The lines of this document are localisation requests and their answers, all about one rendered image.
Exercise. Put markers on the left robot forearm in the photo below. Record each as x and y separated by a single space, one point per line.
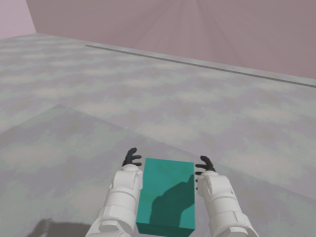
118 212

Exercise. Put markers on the carton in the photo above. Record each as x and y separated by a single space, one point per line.
167 199

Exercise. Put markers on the right robot forearm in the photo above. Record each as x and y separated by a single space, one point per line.
226 218

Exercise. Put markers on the robot left hand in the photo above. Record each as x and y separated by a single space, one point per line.
129 157

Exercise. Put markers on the robot right hand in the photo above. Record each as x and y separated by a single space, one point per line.
207 167

